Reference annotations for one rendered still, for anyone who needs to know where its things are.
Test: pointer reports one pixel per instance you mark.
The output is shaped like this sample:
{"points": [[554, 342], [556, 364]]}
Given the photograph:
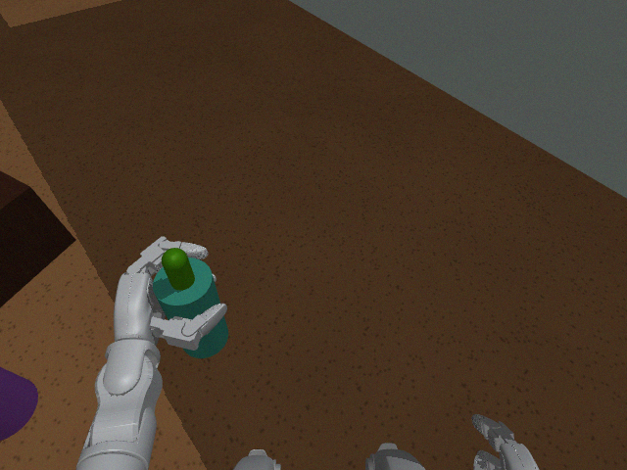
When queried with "left robot arm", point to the left robot arm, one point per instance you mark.
{"points": [[127, 388]]}

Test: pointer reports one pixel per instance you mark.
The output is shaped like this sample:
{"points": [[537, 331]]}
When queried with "right robot hand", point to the right robot hand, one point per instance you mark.
{"points": [[513, 456]]}

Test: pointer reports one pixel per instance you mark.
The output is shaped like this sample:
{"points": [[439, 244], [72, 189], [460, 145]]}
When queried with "left robot hand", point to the left robot hand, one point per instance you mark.
{"points": [[137, 312]]}

